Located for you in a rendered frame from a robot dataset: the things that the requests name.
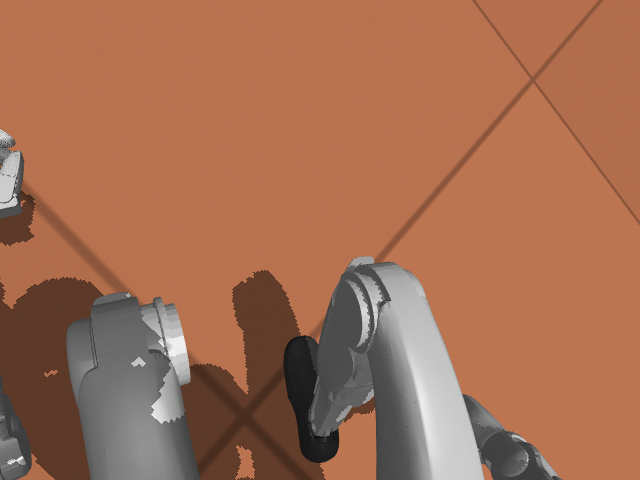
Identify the right robot hand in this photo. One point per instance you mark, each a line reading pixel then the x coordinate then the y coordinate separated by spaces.
pixel 484 424

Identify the left robot arm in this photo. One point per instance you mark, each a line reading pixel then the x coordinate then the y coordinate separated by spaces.
pixel 15 451

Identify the left robot hand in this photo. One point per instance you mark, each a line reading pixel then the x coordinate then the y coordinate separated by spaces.
pixel 11 176

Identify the right robot arm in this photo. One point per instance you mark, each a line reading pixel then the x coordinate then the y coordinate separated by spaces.
pixel 510 457

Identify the can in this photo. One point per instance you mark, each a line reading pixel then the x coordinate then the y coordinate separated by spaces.
pixel 18 197

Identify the right robot foot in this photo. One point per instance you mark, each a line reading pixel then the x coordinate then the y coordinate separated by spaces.
pixel 300 369

